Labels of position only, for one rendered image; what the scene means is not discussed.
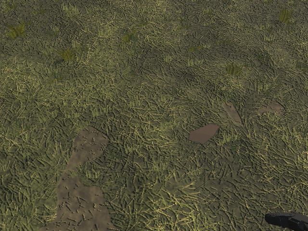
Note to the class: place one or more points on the right robot hand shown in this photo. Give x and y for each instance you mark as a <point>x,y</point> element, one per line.
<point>293,220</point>

